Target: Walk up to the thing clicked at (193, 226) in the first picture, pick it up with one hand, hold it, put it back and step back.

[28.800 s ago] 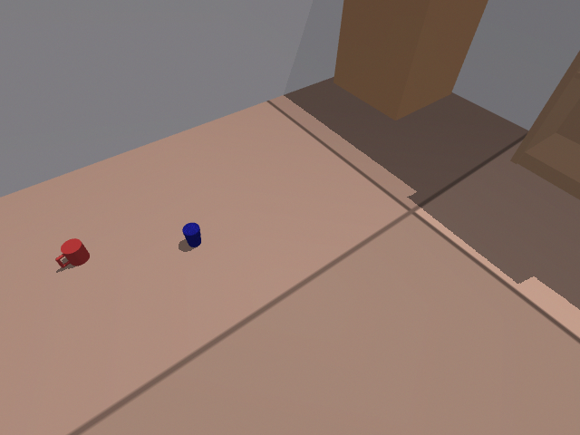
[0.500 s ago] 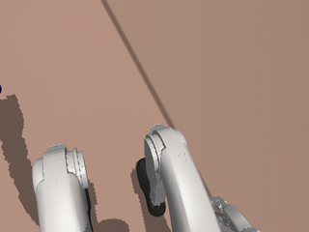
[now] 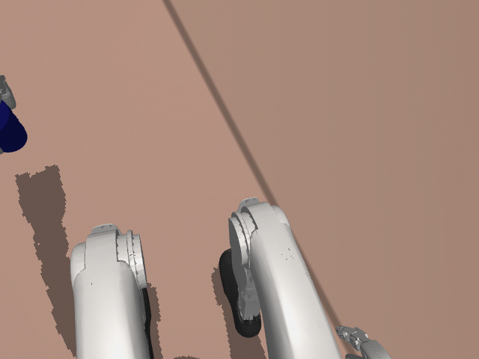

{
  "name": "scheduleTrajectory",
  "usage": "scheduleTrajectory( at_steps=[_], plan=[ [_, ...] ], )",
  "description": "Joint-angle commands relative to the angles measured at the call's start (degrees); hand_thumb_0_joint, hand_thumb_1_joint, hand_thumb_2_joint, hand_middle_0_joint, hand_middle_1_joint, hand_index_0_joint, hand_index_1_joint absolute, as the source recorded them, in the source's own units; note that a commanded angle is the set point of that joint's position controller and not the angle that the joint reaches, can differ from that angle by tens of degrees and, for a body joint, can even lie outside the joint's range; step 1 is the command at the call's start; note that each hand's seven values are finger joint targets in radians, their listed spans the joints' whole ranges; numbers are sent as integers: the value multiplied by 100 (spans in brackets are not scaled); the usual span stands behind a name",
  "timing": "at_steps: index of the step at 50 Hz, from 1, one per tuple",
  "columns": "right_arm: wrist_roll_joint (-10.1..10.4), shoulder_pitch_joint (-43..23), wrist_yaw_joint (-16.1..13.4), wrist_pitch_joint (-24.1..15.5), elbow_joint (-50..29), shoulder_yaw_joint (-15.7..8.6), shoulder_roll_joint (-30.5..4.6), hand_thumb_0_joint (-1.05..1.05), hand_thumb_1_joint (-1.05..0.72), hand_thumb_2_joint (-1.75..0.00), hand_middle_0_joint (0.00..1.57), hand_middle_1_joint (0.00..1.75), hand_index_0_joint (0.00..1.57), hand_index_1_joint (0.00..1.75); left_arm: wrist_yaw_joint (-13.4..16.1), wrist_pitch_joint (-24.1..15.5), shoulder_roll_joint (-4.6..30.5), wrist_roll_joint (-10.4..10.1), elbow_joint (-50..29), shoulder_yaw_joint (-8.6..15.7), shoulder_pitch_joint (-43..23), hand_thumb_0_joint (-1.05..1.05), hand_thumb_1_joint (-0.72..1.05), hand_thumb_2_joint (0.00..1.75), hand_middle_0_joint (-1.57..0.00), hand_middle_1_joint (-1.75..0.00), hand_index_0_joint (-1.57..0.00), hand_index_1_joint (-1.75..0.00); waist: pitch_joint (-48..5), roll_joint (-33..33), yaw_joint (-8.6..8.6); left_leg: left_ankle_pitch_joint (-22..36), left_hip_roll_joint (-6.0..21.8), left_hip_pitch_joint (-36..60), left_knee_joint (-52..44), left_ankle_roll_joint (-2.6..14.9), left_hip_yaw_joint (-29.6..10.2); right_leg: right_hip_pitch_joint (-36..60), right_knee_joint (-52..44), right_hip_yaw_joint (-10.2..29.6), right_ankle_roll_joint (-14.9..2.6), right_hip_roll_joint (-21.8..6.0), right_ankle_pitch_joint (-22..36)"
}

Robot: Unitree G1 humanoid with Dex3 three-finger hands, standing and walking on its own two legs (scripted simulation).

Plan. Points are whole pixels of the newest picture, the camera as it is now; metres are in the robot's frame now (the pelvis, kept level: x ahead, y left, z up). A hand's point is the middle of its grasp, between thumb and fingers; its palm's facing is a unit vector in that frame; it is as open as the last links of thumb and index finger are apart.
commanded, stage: lift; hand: left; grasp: from above
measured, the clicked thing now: out of the picture +0.50 +0.32 -0.17
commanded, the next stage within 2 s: hold in 1.50 s
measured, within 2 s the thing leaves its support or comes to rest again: neither
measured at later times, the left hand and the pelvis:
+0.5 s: hand out of the picture +0.41 +0.32 +0.02, palm faces -0.43 -0.11 -0.89, open 9.8 cm; pelvis +0.00 +0.00 +0.11, yaw +4 degrees
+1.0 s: hand out of the picture +0.34 +0.28 +0.21, palm faces -0.45 -0.12 -0.89, open 9.8 cm; pelvis +0.03 +0.00 +0.28, yaw +6 degrees
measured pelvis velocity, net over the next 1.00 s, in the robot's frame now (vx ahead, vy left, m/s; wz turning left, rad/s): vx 0.03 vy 0.00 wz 0.11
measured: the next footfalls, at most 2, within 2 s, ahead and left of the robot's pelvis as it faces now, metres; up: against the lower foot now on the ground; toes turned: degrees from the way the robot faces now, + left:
none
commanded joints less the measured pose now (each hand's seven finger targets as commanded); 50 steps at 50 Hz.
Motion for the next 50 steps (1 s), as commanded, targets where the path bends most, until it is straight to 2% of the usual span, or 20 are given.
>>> scheduleTrajectory(
  at_steps=[1, 4, 13, 18, 21, 22, 24, 28, 31, 32, 34, 36, 37, 40, 41, 42, 44, 46, 48, 50],
  plan=[
    [64, 1065, -131, 36, -152, -655, -1455, 0, -92, -91, 20, 30, 20, 30, 15, 55, 1639, -234, -1463, 317, -1796, 0, 45, 93, -81, -100, -84, -96, -4218, 1967, 193, 841, -24, 3312, -1749, 109, 504, 2151, -1466, -282, -552, 77, 845],
    [154, 1089, -178, 96, -174, -762, -1409, 0, -92, -91, 20, 30, 20, 30, -80, 51, 1639, -269, -1907, 371, -1638, 0, 46, 92, -81, -99, -84, -95, -4593, 1976, 342, 1061, -16, 3719, -1959, 99, 467, 2245, -1547, -228, -558, 63, 1005],
    [336, 989, -301, 179, -283, -929, -1228, 0, -92, -91, 20, 30, 20, 30, -280, 122, 1002, -582, -2628, 214, -924, 0, 44, 99, -78, -105, -82, -101, -4381, 1829, 470, 593, 39, 4322, -2919, 120, 199, 2427, -2059, -158, -502, 16, 777],
    [434, 869, -395, 187, -373, -975, -1064, 0, -92, -91, 20, 30, 20, 30, -388, 238, 690, -820, -3197, 90, -571, 0, 43, 98, -75, -109, -80, -104, -4573, 1601, 595, 589, 98, 4764, -3442, 170, 249, 3167, -2519, -82, -425, 56, 902],
    [476, 784, -475, 165, -364, -977, -979, 0, -91, -91, 20, 30, 20, 30, -458, 304, 554, -928, -3424, 20, -235, 0, 42, 97, -73, -110, -78, -105, -4378, 1428, 611, 692, 103, 4958, -3669, 175, 315, 3544, -2868, -35, -401, 56, 977],
    [497, 751, -505, 163, -366, -1003, -993, 0, -91, -90, 20, 30, 20, 30, -450, 334, 669, -940, -3491, 123, -126, 0, 42, 98, -74, -109, -78, -104, -4345, 1362, 671, 659, 97, 5045, -3771, 172, 327, 3680, -2985, -14, -404, 50, 941],
    [515, 631, -552, 159, -394, -1015, -912, 0, -91, -90, 20, 30, 20, 30, -456, 389, 443, -999, -3673, 30, 64, 0, 43, 100, -75, -109, -79, -104, -4182, 1350, 674, 657, 119, 5246, -4023, 164, 337, 3876, -3208, 11, -388, 46, 948],
    [580, 514, -641, 155, -412, -1034, -805, 0, -91, -90, 20, 30, 20, 30, -411, 523, 388, -1013, -3926, 71, 477, 0, 41, 100, -74, -109, -78, -105, -4307, 1163, 811, 837, 114, 5796, -4453, 170, 448, 4650, -3769, 90, -365, 75, 1052],
    [625, 404, -714, 146, -403, -1041, -708, 0, -91, -90, 20, 30, 20, 30, -415, 659, 41, -1027, -4033, -84, 850, 0, 41, 100, -73, -111, -77, -106, -4006, 1055, 822, 785, 124, 6145, -4928, 163, 475, 5057, -4229, 125, -355, 74, 1010],
    [641, 367, -750, 139, -390, -1045, -698, 0, -91, -90, 20, 30, 20, 30, -379, 699, 138, -1026, -4155, -20, 852, 0, 41, 101, -73, -111, -77, -106, -3969, 1034, 851, 628, 125, 6263, -5105, 166, 472, 5264, -4413, 139, -345, 84, 909],
    [673, 309, -787, 104, -346, -1042, -633, 0, -91, -90, 20, 30, 20, 30, -376, 772, -174, -1060, -4112, -177, 1211, 0, 41, 99, -73, -110, -78, -105, -3660, 881, 839, 619, 117, 6432, -5366, 160, 513, 5529, -4728, 168, -345, 91, 884],
    [708, 250, -841, 63, -333, -1043, -635, 0, -91, -90, 20, 30, 20, 30, -371, 819, -123, -1042, -4077, -87, 1485, 0, 41, 101, -73, -111, -77, -106, -3534, 763, 896, 636, 111, 6679, -5665, 148, 476, 5861, -4983, 212, -346, 96, 874],
    [709, 224, -866, 42, -298, -1037, -592, 0, -91, -90, 20, 30, 20, 30, -385, 830, -223, -1061, -4060, -165, 1545, 0, 41, 100, -73, -111, -77, -106, -3318, 716, 892, 640, 120, 6755, -5792, 146, 503, 5971, -5145, 244, -340, 90, 884],
    [730, 207, -955, -72, -239, -1019, -526, 0, -91, -90, 20, 30, 20, 30, -392, 797, -427, -1024, -3946, -339, 1462, 0, 44, 100, -75, -111, -79, -107, -2764, 618, 811, 475, 128, 6972, -6208, 143, 492, 6228, -5599, 317, -335, 102, 738],
    [740, 179, -972, -120, -232, -1007, -530, 0, -91, -90, 20, 30, 20, 30, -337, 785, -318, -1042, -3882, -234, 1516, 0, 41, 100, -74, -110, -78, -106, -2614, 528, 871, 346, 118, 7006, -6358, 153, 473, 6383, -5762, 350, -325, 103, 604],
    [752, 181, -983, -162, -227, -994, -497, 0, -91, -90, 20, 30, 20, 30, -316, 780, -494, -1043, -3797, -327, 1617, 0, 42, 97, -73, -110, -78, -105, -2477, 469, 871, 276, 103, 7094, -6529, 146, 472, 6500, -5917, 386, -330, 93, 527],
    [747, 126, -1011, -253, -214, -1018, -505, 0, -91, -90, 20, 30, 20, 30, -285, 717, -499, -1055, -3806, -344, 1491, 0, 42, 99, -75, -109, -79, -104, -2390, 555, 916, 131, 119, 7353, -6813, 137, 456, 6684, -6175, 433, -318, 95, 420],
    [742, 174, -1029, -349, -132, -1022, -481, 0, -91, -91, 20, 30, 20, 30, -269, 669, -825, -1017, -3692, -611, 1419, 0, 41, 94, -73, -107, -78, -103, -2304, 581, 844, 228, 133, 7618, -7009, 100, 434, 6808, -6371, 458, -329, 98, 491],
    [748, 211, -1039, -413, -99, -1054, -477, 0, -92, -91, 20, 30, 20, 30, -183, 634, -636, -940, -3580, -430, 1619, 0, 37, 94, -69, -110, -74, -105, -2389, 519, 985, 509, 82, 7890, -7140, 95, 524, 7178, -6653, 516, -341, 96, 605],
    [738, 255, -1028, -468, -52, -1072, -451, 0, -91, -91, 20, 30, 20, 30, -135, 588, -956, -950, -3707, -682, 1468, 0, 39, 93, -70, -110, -75, -105, -2528, 585, 943, 851, 96, 8283, -7313, 52, 514, 7406, -6795, 519, -348, 88, 907]
  ],
)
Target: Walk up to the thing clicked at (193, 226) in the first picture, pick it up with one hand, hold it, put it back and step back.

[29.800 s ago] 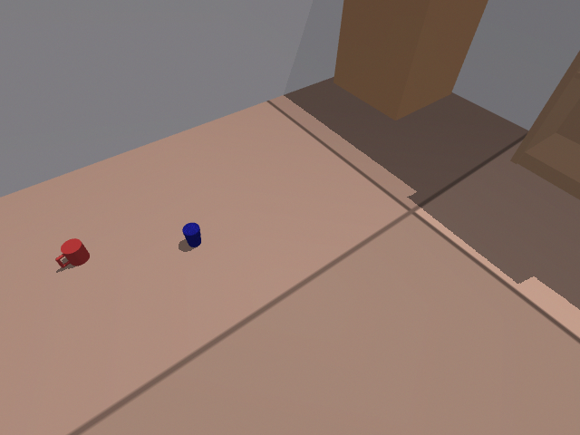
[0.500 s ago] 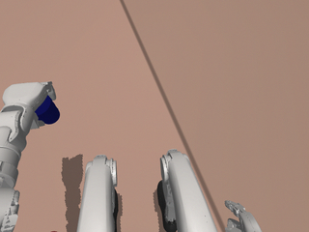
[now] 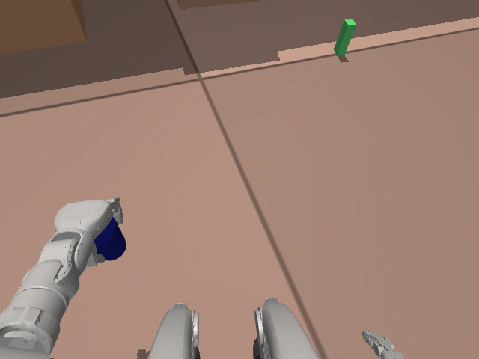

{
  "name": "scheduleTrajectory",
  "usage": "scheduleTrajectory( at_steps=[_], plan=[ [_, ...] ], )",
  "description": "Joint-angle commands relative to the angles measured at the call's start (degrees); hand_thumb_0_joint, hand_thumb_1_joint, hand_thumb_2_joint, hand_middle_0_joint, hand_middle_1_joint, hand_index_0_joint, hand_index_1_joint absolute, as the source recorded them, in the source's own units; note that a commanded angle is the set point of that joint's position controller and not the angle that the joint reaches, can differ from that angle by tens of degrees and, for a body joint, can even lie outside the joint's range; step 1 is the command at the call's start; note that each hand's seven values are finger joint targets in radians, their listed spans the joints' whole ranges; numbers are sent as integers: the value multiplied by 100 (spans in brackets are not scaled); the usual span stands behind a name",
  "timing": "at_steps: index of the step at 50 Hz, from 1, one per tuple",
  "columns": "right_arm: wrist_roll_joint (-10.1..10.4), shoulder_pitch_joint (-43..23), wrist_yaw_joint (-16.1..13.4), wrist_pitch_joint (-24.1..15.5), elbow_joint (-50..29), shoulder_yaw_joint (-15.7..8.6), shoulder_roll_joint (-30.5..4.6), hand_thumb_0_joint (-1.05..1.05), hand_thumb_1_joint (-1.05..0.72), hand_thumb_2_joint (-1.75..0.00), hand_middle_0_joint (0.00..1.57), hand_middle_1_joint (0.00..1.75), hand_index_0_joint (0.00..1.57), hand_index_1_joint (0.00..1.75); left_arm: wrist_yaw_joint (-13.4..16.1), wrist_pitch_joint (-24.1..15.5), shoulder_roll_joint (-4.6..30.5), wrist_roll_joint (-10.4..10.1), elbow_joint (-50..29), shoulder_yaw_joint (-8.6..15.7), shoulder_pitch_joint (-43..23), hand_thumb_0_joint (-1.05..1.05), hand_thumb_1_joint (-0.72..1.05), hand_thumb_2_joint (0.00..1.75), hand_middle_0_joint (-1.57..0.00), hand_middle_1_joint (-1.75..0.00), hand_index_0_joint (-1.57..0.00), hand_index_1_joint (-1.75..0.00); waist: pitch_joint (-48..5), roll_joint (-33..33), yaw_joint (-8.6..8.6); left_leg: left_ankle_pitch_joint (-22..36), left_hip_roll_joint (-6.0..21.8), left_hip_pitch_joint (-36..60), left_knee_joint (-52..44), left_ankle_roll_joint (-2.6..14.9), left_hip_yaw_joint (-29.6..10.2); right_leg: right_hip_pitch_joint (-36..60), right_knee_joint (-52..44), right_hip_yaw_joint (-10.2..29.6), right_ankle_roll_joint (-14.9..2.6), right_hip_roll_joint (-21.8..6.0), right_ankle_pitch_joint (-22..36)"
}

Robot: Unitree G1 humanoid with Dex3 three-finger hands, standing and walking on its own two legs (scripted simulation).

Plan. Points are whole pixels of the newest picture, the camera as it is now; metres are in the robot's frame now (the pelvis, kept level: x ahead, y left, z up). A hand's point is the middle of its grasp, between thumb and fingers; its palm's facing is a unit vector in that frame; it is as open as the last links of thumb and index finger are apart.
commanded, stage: lift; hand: left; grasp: from above
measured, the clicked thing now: (105, 239) +0.36 +0.24 -0.11
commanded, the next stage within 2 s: hold in 0.50 s
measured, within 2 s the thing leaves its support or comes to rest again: neither
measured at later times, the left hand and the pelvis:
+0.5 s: hand (92, 208) +0.37 +0.23 +0.01, palm faces -0.43 -0.08 -0.90, open 9.8 cm; pelvis +0.04 +0.00 +0.08, yaw +0 degrees
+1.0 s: hand (83, 191) +0.37 +0.22 +0.06, palm faces -0.44 -0.06 -0.90, open 9.7 cm; pelvis +0.06 +0.00 +0.11, yaw +0 degrees
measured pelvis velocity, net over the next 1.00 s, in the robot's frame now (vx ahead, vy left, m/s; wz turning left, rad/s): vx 0.06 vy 0.00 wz -0.01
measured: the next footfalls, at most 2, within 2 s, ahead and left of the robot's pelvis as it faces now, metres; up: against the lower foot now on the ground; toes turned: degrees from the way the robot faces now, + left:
none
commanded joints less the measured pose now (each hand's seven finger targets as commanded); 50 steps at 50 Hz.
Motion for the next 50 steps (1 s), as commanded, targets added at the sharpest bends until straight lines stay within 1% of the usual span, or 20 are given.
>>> scheduleTrajectory(
  at_steps=[1, 4, 6, 8, 10, 14, 17, 20, 22, 25, 28, 31, 33, 34, 37, 43, 45, 46, 48, 50],
  plan=[
    [-22, 153, -63, -315, -394, -385, -836, 0, -91, -91, 20, 30, 20, 30, 375, -114, 969, 19, -982, 308, -1858, 0, 39, 94, -69, -113, -74, -107, -1795, 409, 23, 69, -103, 2049, -1853, 91, -46, 1432, -1651, 4, -207, 105, 140],
    [-28, 212, -62, -345, -311, -403, -857, 0, -91, -90, 20, 30, 20, 30, 555, -63, 1085, 68, -878, 423, -1901, 0, 42, 95, -72, -113, -77, -107, -1652, 288, 62, 268, -110, 2254, -2098, 97, 14, 1795, -1952, 13, -196, 111, 310],
    [-30, 214, -48, -369, -273, -401, -833, 0, -91, -90, 20, 30, 20, 30, 618, -15, 880, 53, -819, 242, -2026, 0, 44, 97, -73, -114, -79, -108, -1556, 377, 24, 412, -110, 2516, -2284, 78, 61, 1913, -2139, 24, -201, 98, 464],
    [-33, 259, -50, -373, -232, -423, -846, 0, -91, -90, 20, 30, 20, 30, 680, 66, 984, 85, -637, 369, -1823, 0, 46, 95, -72, -116, -79, -109, -1460, 216, 115, 617, -123, 2576, -2426, 78, 65, 2194, -2321, 47, -194, 111, 597],
    [-28, 237, -42, -372, -251, -418, -827, 0, -91, -90, 20, 30, 20, 30, 688, 118, 896, 77, -681, 214, -1905, 0, 46, 95, -74, -115, -80, -108, -1477, 139, 134, 898, -168, 2783, -2517, 93, 164, 2501, -2536, 102, -181, 102, 842],
    [-33, 256, -42, -355, -250, -448, -820, 0, -91, -90, 20, 30, 20, 30, 695, 238, 845, 36, -634, 218, -1697, 0, 47, 94, -75, -113, -81, -107, -1481, 33, 222, 1359, -185, 3137, -2766, 91, 183, 2961, -2804, 132, -165, 94, 1292],
    [-38, 233, -39, -342, -265, -457, -824, 0, -91, -90, 20, 30, 20, 30, 646, 319, 716, -66, -647, 163, -1605, 0, 50, 93, -78, -110, -84, -104, -1407, 18, 192, 1606, -186, 3435, -2960, 83, 232, 3209, -3002, 132, -154, 73, 1543],
    [-36, 238, -37, -312, -264, -465, -806, 0, -91, -90, 20, 30, 20, 30, 607, 367, 722, -57, -695, 193, -1503, 0, 45, 92, -75, -109, -80, -103, -1382, 83, 248, 1821, -174, 3701, -3192, 49, 222, 3380, -3120, 116, -182, 85, 1680],
    [-39, 222, -40, -301, -283, -451, -776, 0, -91, -90, 20, 30, 20, 30, 556, 349, 580, -63, -825, 18, -1695, 0, 45, 89, -76, -106, -81, -100, -1263, 49, 171, 1867, -185, 3788, -3288, 66, 220, 3486, -3258, 137, -165, 73, 1751],
    [-25, 216, -38, -281, -324, -480, -816, 0, -91, -90, 20, 30, 20, 30, 508, 338, 689, -77, -874, 98, -1615, 0, 45, 91, -75, -108, -81, -102, -1309, 81, 254, 2054, -177, 4059, -3475, 52, 218, 3653, -3379, 118, -178, 75, 1869],
    [-31, 183, -36, -270, -340, -467, -803, 0, -91, -90, 20, 30, 20, 30, 473, 328, 540, -83, -987, -13, -1601, 0, 45, 90, -75, -109, -81, -102, -1224, 92, 199, 2189, -174, 4265, -3616, 36, 222, 3798, -3502, 110, -178, 81, 1967],
    [-13, 151, -34, -239, -366, -479, -814, 0, -91, -90, 20, 30, 20, 30, 449, 327, 577, -48, -959, 5, -1532, 0, 43, 91, -73, -108, -79, -102, -1096, 35, 247, 2245, -189, 4344, -3739, 38, 225, 3878, -3630, 121, -175, 69, 2014],
    [-4, 85, -43, -222, -385, -481, -831, 0, -91, -90, 20, 30, 20, 30, 423, 293, 735, 0, -1099, 64, -1675, 0, 44, 90, -74, -107, -80, -100, -1101, 18, 277, 2254, -215, 4395, -3805, 53, 246, 4030, -3731, 163, -157, 72, 2065],
    [-9, 106, -38, -218, -377, -467, -817, 0, -91, -90, 20, 30, 20, 30, 383, 302, 605, 36, -1018, -47, -1597, 0, 42, 88, -72, -107, -78, -101, -1064, -32, 217, 2318, -218, 4420, -3817, 52, 248, 4028, -3736, 168, -159, 63, 2137],
    [15, 61, -31, -198, -409, -486, -843, 0, -91, -90, 20, 30, 20, 30, 314, 287, 685, 4, -1063, 29, -1531, 0, 43, 90, -72, -109, -79, -102, -996, -44, 291, 2334, -228, 4558, -3947, 52, 275, 4168, -3865, 176, -159, 65, 2130],
    [32, -48, -3, -133, -486, -475, -823, 0, -91, -90, 20, 30, 20, 30, 144, 313, 618, -1, -1289, -38, -1432, 0, 46, 93, -74, -110, -80, -103, -1027, 19, 357, 2687, -203, 4791, -4118, 30, 239, 4390, -3936, 147, -176, 92, 2382],
    [46, -67, -6, -114, -518, -477, -824, 0, -91, -90, 20, 30, 20, 30, 49, 298, 597, 16, -1384, -86, -1412, 0, 43, 94, -72, -110, -78, -103, -999, -32, 350, 2791, -212, 4821, -4119, 46, 257, 4458, -3974, 174, -162, 86, 2501],
    [46, -88, -9, -105, -562, -489, -853, 0, -91, -90, 20, 30, 20, 30, 28, 274, 726, -10, -1513, 15, -1482, 0, 44, 94, -72, -111, -78, -104, -1001, -27, 378, 2726, -225, 4852, -4156, 51, 287, 4528, -4022, 180, -159, 77, 2470],
    [52, -122, -2, -90, -592, -465, -830, 0, -90, -90, 20, 30, 20, 30, -19, 296, 590, -20, -1436, -56, -1355, 0, 44, 94, -72, -110, -79, -103, -896, -91, 369, 2708, -225, 4852, -4206, 66, 302, 4527, -4064, 190, -157, 72, 2477],
    [57, -116, 1, -82, -600, -469, -840, 0, -90, -90, 20, 30, 20, 30, -58, 281, 660, -18, -1570, -14, -1442, 0, 45, 93, -71, -112, -78, -105, -954, 36, 377, 2779, -196, 4939, -4261, 39, 278, 4517, -4042, 168, -185, 90, 2446]
  ],
)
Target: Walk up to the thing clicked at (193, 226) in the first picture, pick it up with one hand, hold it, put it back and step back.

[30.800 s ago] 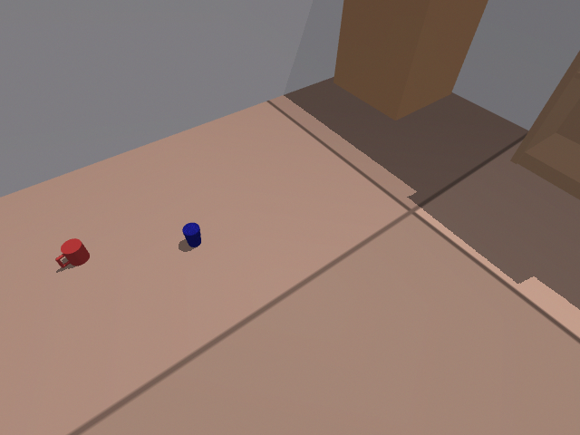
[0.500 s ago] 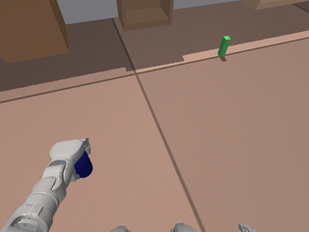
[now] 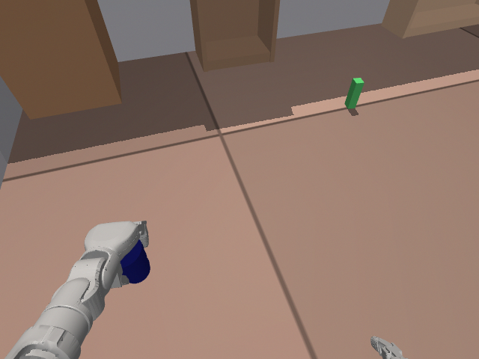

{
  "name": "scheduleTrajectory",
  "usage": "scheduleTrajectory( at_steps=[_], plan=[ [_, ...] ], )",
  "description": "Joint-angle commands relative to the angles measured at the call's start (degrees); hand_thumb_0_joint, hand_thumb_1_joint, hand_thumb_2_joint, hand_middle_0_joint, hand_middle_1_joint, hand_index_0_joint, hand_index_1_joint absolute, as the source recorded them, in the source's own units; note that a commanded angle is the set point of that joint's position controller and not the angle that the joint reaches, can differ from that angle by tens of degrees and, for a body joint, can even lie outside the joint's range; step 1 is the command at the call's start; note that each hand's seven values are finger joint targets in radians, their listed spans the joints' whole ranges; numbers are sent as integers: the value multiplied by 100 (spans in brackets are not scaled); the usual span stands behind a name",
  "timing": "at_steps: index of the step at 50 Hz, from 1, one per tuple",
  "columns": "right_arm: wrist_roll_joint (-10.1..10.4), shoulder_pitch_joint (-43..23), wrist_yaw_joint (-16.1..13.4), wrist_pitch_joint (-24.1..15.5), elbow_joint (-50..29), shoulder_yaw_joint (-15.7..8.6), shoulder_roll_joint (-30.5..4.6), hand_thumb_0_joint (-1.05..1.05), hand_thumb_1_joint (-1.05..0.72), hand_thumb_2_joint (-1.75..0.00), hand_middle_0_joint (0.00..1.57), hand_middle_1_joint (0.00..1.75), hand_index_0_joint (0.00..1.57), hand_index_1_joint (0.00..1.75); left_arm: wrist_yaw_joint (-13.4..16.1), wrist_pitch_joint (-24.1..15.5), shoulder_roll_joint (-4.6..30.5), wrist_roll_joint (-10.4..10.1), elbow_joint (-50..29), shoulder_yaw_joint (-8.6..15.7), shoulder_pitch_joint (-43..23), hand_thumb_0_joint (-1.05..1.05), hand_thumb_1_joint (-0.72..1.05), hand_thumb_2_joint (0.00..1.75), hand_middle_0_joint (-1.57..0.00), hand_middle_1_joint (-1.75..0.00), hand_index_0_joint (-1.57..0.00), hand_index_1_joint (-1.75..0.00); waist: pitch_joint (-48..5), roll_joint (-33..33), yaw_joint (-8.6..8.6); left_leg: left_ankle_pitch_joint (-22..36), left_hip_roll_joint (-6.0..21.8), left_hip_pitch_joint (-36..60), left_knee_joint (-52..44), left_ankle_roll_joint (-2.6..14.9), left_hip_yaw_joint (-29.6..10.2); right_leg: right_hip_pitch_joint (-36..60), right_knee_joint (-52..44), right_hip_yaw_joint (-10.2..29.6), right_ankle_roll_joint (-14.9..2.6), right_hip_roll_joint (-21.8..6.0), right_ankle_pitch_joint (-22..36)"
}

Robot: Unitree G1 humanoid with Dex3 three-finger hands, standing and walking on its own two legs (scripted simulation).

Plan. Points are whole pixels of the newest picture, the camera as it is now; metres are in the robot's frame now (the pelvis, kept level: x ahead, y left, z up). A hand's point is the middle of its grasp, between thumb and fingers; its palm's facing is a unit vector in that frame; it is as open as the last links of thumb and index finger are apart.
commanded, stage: hold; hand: left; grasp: from above
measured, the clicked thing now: (130, 261) +0.32 +0.22 -0.08
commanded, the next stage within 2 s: crouch in 1.50 s
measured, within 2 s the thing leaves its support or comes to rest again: neither
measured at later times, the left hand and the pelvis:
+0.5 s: hand (119, 269) +0.29 +0.21 -0.03, palm faces -0.44 -0.06 -0.90, open 9.7 cm; pelvis -0.01 -0.01 +0.01, yaw +0 degrees
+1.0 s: hand (119, 266) +0.28 +0.21 -0.01, palm faces -0.43 -0.06 -0.90, open 9.7 cm; pelvis -0.01 -0.01 +0.02, yaw +0 degrees
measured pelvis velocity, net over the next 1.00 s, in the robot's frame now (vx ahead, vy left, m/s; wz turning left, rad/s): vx -0.01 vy -0.01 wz -0.01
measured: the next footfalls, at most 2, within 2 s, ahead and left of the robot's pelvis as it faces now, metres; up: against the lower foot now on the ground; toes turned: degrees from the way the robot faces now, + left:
none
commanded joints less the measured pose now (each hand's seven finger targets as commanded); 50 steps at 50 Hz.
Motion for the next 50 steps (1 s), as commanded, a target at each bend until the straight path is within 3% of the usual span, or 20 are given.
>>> scheduleTrajectory(
  at_steps=[1, 7, 11, 13, 22, 24, 27, 29, 33, 34, 37, 41, 43, 44, 47, 50],
  plan=[
    [-5, -180, -36, -184, -680, -281, -784, 0, -90, -90, 20, 30, 20, 30, 125, -33, 1176, -2, -1170, 549, -1808, 0, 44, 93, -71, -112, -78, -104, -1424, 31, 46, 1869, -146, 950, -577, -4, -30, 687, -520, -143, -187, 208, 1529],
    [11, -276, -32, -146, -773, -269, -789, 0, -90, -90, 20, 30, 20, 30, 42, -57, 1139, 32, -1379, 486, -1852, 0, 45, 96, -72, -112, -78, -106, -1387, 31, 31, 1865, -130, 1111, -722, 5, -23, 747, -623, -147, -194, 209, 1521],
    [26, -373, -35, -126, -835, -253, -792, 0, -90, -90, 20, 30, 20, 30, 19, -50, 1223, -10, -1474, 579, -1785, 0, 47, 100, -73, -115, -80, -108, -1280, 10, 114, 1691, -158, 1133, -824, 25, 22, 829, -774, -124, -178, 183, 1407],
    [19, -386, -36, -127, -837, -236, -785, 0, -90, -90, 20, 30, 20, 30, 4, -44, 1118, -29, -1436, 502, -1765, 0, 47, 100, -72, -117, -79, -110, -1150, -53, 44, 1548, -131, 1151, -901, 24, 0, 767, -833, -134, -179, 197, 1247],
    [45, -601, -57, -128, -906, -204, -764, 0, -91, -90, 20, 30, 20, 30, -83, -42, 1236, -69, -1618, 590, -1677, 0, 51, 100, -75, -117, -82, -110, -1112, -134, 146, 1331, -174, 1267, -1063, 60, 58, 955, -1050, -82, -138, 142, 1069],
    [37, -623, -62, -135, -918, -179, -741, 0, -91, -90, 20, 30, 20, 30, -99, -41, 1108, -55, -1697, 474, -1712, 0, 50, 97, -74, -118, -82, -110, -1038, -128, 108, 1248, -155, 1267, -1118, 50, 22, 934, -1072, -91, -150, 152, 980],
    [51, -678, -74, -133, -955, -177, -744, 0, -91, -90, 20, 30, 20, 30, -70, -69, 1278, -39, -1760, 628, -1708, 0, 50, 98, -74, -118, -82, -110, -1098, -114, 182, 1168, -195, 1294, -1167, 66, 70, 1029, -1154, -59, -138, 125, 911],
    [37, -685, -77, -131, -940, -147, -704, 0, -91, -90, 20, 30, 20, 30, -73, -55, 1154, -66, -1798, 545, -1731, 0, 49, 97, -72, -121, -80, -112, -1021, -124, 118, 1123, -194, 1309, -1162, 77, 74, 1008, -1211, -36, -112, 111, 894],
    [56, -732, -95, -131, -917, -154, -716, 0, -91, -90, 20, 30, 20, 30, -111, -43, 1210, -52, -1808, 545, -1699, 0, 48, 95, -72, -118, -80, -110, -1068, -140, 156, 1283, -174, 1418, -1216, 76, 76, 1095, -1222, -63, -121, 112, 1027],
    [54, -757, -100, -124, -928, -161, -735, 0, -91, -90, 20, 30, 20, 30, -95, -45, 1323, -44, -1829, 666, -1696, 0, 50, 97, -74, -118, -82, -110, -1103, -131, 194, 1293, -189, 1434, -1222, 80, 95, 1149, -1245, -66, -113, 106, 1035],
    [66, -776, -102, -109, -943, -142, -704, 0, -91, -90, 20, 30, 20, 30, -136, -37, 1186, -57, -1905, 513, -1799, 0, 49, 100, -76, -117, -82, -110, -1056, -93, 139, 1281, -186, 1504, -1283, 77, 107, 1146, -1279, -62, -125, 108, 1035],
    [84, -853, -120, -98, -964, -136, -709, 0, -91, -90, 20, 30, 20, 30, -200, -8, 1254, -97, -1927, 588, -1710, 0, 47, 95, -72, -116, -80, -108, -985, -103, 196, 1289, -195, 1560, -1342, 77, 123, 1185, -1361, -61, -120, 101, 1029],
    [90, -869, -117, -103, -982, -114, -689, 0, -91, -90, 20, 30, 20, 30, -255, 18, 1105, -97, -1922, 432, -1697, 0, 47, 95, -72, -118, -80, -110, -896, -206, 169, 1231, -190, 1555, -1389, 88, 112, 1172, -1411, -72, -112, 100, 971],
    [87, -848, -116, -102, -970, -114, -707, 0, -91, -90, 20, 30, 20, 30, -253, 28, 1206, -107, -1924, 554, -1579, 0, 46, 94, -71, -117, -79, -109, -916, -189, 209, 1215, -187, 1564, -1411, 90, 109, 1238, -1434, -73, -121, 98, 944],
    [100, -896, -117, -89, -999, -95, -687, 0, -91, -90, 20, 30, 20, 30, -326, 20, 1099, -122, -1872, 415, -1591, 0, 47, 97, -73, -116, -80, -109, -794, -155, 181, 1243, -154, 1585, -1493, 74, 85, 1210, -1422, -104, -153, 122, 957],
    [88, -862, -126, -63, -1002, -92, -704, 0, -91, -90, 20, 30, 20, 30, -326, -15, 1304, -98, -1774, 613, -1588, 0, 44, 98, -71, -117, -78, -110, -771, -189, 206, 1264, -156, 1546, -1499, 81, 68, 1254, -1443, -103, -147, 117, 979]
  ],
)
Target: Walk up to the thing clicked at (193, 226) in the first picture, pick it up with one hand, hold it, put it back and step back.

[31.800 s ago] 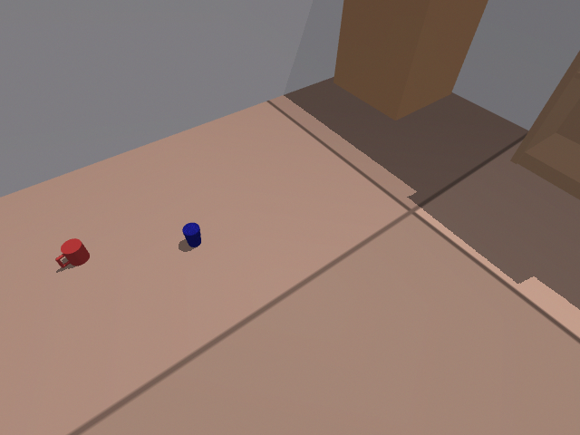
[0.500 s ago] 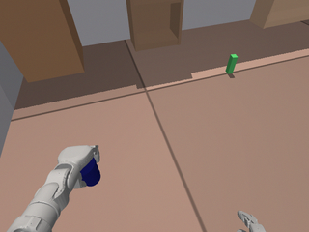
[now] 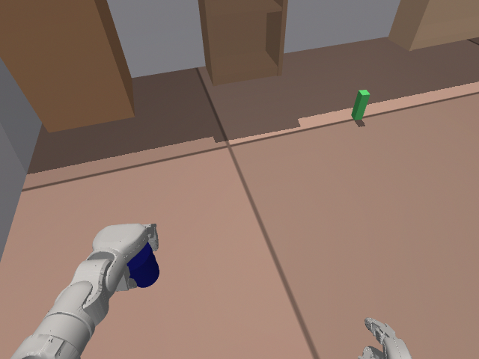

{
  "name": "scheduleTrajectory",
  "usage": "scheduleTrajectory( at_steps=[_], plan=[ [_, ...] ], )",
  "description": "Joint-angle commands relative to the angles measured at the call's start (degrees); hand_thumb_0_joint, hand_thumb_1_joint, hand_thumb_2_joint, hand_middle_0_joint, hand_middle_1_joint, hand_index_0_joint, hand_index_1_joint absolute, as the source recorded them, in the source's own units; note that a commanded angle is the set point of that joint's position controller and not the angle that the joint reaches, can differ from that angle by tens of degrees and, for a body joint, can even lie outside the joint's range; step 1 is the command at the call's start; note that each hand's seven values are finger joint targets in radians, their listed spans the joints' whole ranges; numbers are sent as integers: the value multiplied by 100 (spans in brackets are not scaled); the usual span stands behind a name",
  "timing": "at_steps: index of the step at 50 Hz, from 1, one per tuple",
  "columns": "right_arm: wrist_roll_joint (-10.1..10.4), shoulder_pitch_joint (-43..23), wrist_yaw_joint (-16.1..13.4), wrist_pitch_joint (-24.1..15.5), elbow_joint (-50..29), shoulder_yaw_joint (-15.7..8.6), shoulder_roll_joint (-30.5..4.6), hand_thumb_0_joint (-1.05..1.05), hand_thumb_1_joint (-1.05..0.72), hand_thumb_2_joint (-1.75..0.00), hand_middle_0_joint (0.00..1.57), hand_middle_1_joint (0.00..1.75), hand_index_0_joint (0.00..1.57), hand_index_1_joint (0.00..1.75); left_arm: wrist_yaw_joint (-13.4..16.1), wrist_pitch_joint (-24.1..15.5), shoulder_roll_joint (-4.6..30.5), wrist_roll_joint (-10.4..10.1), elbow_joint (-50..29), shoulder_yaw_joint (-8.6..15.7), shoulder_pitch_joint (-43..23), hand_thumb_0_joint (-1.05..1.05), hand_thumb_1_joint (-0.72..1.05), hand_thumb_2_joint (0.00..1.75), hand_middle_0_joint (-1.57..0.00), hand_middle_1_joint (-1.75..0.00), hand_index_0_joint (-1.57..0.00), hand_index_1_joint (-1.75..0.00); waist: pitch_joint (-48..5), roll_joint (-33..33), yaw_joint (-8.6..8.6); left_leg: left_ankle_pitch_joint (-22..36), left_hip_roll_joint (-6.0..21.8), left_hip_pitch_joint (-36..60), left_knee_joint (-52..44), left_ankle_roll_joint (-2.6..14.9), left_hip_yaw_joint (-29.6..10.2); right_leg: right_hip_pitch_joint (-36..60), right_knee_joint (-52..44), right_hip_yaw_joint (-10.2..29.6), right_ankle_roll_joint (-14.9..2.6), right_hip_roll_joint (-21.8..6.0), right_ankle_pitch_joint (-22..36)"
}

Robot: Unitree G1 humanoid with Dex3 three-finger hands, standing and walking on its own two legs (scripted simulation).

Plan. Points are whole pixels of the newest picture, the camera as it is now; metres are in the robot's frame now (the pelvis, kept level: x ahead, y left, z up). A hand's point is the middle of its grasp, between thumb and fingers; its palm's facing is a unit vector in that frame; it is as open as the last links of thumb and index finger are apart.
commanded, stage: hold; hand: left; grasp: from above
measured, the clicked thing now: (139, 264) +0.31 +0.21 -0.06
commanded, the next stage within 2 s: crouch in 0.50 s
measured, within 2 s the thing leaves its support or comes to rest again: neither
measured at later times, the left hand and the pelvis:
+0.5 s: hand (127, 259) +0.30 +0.22 -0.03, palm faces -0.44 -0.06 -0.90, open 9.7 cm; pelvis +0.01 +0.00 +0.00, yaw +0 degrees
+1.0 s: hand (134, 279) +0.30 +0.23 -0.11, palm faces -0.48 -0.01 -0.88, open 9.7 cm; pelvis +0.00 +0.00 -0.02, yaw +2 degrees
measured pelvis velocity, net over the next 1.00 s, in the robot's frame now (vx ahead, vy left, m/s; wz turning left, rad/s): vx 0.00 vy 0.00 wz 0.03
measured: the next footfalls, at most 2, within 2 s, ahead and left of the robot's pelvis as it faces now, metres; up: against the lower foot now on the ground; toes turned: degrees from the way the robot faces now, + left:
none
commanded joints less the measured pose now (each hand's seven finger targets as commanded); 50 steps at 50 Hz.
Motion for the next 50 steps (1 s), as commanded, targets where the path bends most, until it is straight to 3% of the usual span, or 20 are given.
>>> scheduleTrajectory(
  at_steps=[1, 5, 6, 8, 11, 12, 16, 19, 21, 24, 28, 29, 30, 31, 33, 38, 39, 43, 47, 50],
  plan=[
    [-21, -601, -36, -236, -824, -238, -677, 0, -92, -90, 20, 30, 20, 30, 191, -74, 1309, -2, -1043, 776, -1868, 0, 43, 100, -72, -116, -78, -110, -1085, -219, 69, 673, -143, 483, -472, 116, 6, 317, -591, -166, -106, 142, 462],
    [-34, -529, -41, -232, -813, -257, -672, 0, -91, -90, 20, 30, 20, 30, 213, -171, 1316, 24, -1243, 790, -2138, 0, 45, 97, -71, -118, -79, -111, -1307, -87, 31, 853, -164, 601, -436, 113, 34, 342, -559, -136, -109, 135, 658],
    [-31, -523, -43, -227, -799, -254, -680, 0, -92, -90, 20, 30, 20, 30, 232, -167, 1329, 36, -1043, 820, -1944, 0, 45, 98, -72, -117, -79, -110, -1202, -89, 45, 846, -155, 575, -455, 100, 20, 346, -572, -150, -118, 145, 616],
    [-28, -550, -48, -236, -826, -268, -655, 0, -91, -90, 20, 30, 20, 30, 230, -195, 1137, 26, -1390, 614, -2152, 0, 46, 99, -73, -117, -80, -110, -1445, -39, 3, 967, -172, 755, -426, 96, 36, 367, -563, -142, -115, 143, 740],
    [-35, -548, -55, -226, -785, -290, -670, 0, -91, -90, 20, 30, 20, 30, 301, -153, 1243, 32, -1383, 761, -2011, 0, 46, 99, -74, -114, -80, -108, -1483, -78, 50, 1123, -181, 796, -420, 96, 43, 461, -592, -164, -105, 138, 896],
    [-28, -548, -57, -222, -756, -277, -658, 0, -91, -90, 20, 30, 20, 30, 318, -135, 1157, 21, -1299, 672, -2040, 0, 46, 99, -73, -115, -80, -108, -1400, -190, 6, 1092, -171, 772, -412, 104, 39, 421, -601, -180, -92, 143, 873],
    [-17, -443, -52, -185, -696, -312, -685, 0, -91, -90, 20, 30, 20, 30, 391, -58, 1227, 56, -1010, 780, -1870, 0, 45, 96, -72, -113, -79, -106, -1344, -228, 25, 1196, -176, 733, -418, 115, 79, 449, -595, -183, -94, 131, 1015],
    [-14, -451, -39, -163, -685, -321, -692, 0, -91, -90, 20, 30, 20, 30, 320, -42, 1109, 87, -992, 602, -1925, 0, 45, 94, -71, -115, -78, -107, -1316, -195, 19, 1284, -156, 759, -433, 101, 49, 432, -576, -214, -111, 138, 1066],
    [-13, -499, -32, -152, -716, -330, -690, 0, -91, -90, 20, 30, 20, 30, 274, -55, 1258, 65, -1037, 736, -1866, 0, 45, 96, -72, -114, -79, -107, -1329, -127, 105, 1284, -162, 753, -472, 93, 37, 531, -603, -225, -124, 132, 1044],
    [-23, -486, -32, -139, -739, -304, -668, 0, -91, -90, 20, 30, 20, 30, 197, -81, 1095, 42, -1000, 567, -1939, 0, 47, 98, -74, -116, -81, -109, -1291, -258, 1, 1315, -188, 752, -435, 133, 59, 510, -642, -186, -81, 102, 1167],
    [-17, -430, -33, -113, -783, -311, -688, 0, -91, -90, 20, 30, 20, 30, 260, -137, 1129, 35, -983, 664, -1850, 0, 46, 98, -74, -115, -80, -108, -1252, -169, 26, 1281, -150, 764, -479, 95, 46, 491, -632, -215, -130, 133, 1047],
    [-16, -453, -36, -103, -791, -325, -688, 0, -91, -90, 20, 30, 20, 30, 278, -143, 1250, 55, -1033, 794, -1847, 0, 47, 98, -74, -114, -81, -108, -1297, -127, 104, 1324, -167, 757, -477, 99, 54, 548, -629, -218, -131, 125, 1093],
    [-25, -418, -29, -103, -777, -321, -701, 0, -93, -92, 20, 30, 20, 30, 291, -161, 1254, 69, -1099, 745, -1978, 0, 52, 90, -77, -117, -86, -108, -1337, -114, 44, 1354, -158, 770, -465, 91, 42, 567, -608, -214, -134, 130, 1119],
    [-26, -440, -25, -104, -777, -333, -684, 0, -89, -90, 20, 30, 20, 30, 311, -175, 1249, 114, -1197, 740, -2077, 0, 44, 93, -69, -113, -78, -106, -1412, -10, 79, 1435, -158, 827, -468, 78, 49, 596, -588, -217, -148, 134, 1183],
    [-26, -439, -30, -92, -787, -335, -689, 0, -90, -90, 20, 30, 20, 30, 387, -173, 1137, 134, -1079, 683, -1997, 0, 39, 103, -69, -116, -74, -110, -1326, -86, 55, 1456, -152, 816, -458, 77, 23, 513, -576, -237, -141, 149, 1197],
    [-56, -315, 12, -54, -709, -366, -708, 0, -90, -90, 20, 30, 20, 30, 651, -181, 864, 246, -503, 530, -1723, 0, 37, 103, -68, -116, -73, -110, -1041, -460, -81, 1281, -161, 598, -379, 98, 14, 297, -573, -261, -113, 129, 1072],
    [-72, -276, 24, -47, -681, -389, -720, 0, -90, -90, 20, 30, 20, 30, 738, -207, 902, 277, -402, 612, -1716, 0, 37, 104, -68, -114, -73, -109, -1001, -472, -78, 1217, -168, 535, -349, 91, 24, 260, -558, -252, -116, 120, 1008],
    [-139, -124, 78, -7, -553, -412, -731, 0, -90, -90, 20, 30, 20, 30, 1104, -303, 816, 446, 224, 526, -2004, 0, 35, 102, -66, -117, -71, -111, -979, -493, -211, 1052, -191, 127, -10, 93, 34, -177, -282, -247, -115, 85, 906],
    [-241, 99, 152, -29, -345, -477, -793, 0, -90, -90, 20, 30, 20, 30, 1559, -397, 914, 676, 946, 597, -2602, 0, 36, 101, -66, -117, -72, -111, -1301, -326, -318, 804, -194, -589, 801, 61, 27, -946, 448, -252, -125, 75, 717],
    [-353, 325, 230, -117, -236, -540, -804, 0, -90, -90, 20, 30, 20, 30, 1907, -568, 781, 917, 1232, 541, -3222, 0, 37, 99, -66, -119, -72, -112, -1936, -175, -462, 636, -169, -1441, 1827, 43, -2, -1912, 1426, -240, -157, 82, 597]
  ],
)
